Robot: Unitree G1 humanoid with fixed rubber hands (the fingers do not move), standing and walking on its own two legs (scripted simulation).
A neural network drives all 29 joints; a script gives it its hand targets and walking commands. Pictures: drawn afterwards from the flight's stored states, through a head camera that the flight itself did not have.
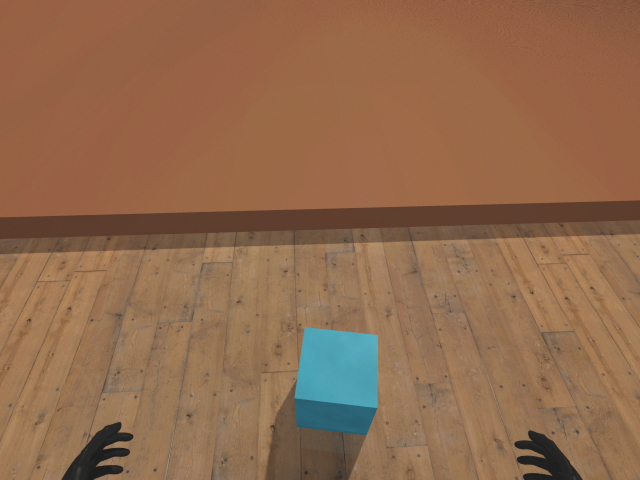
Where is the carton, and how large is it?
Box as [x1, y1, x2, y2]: [294, 327, 377, 434]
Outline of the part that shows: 305,327 294,397 297,426 366,434 377,407 377,335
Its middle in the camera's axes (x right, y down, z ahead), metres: +0.05 +0.43 +1.12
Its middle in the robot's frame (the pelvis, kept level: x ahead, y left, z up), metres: +0.48 -0.05 -0.65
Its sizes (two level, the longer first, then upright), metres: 0.210 0.200 0.250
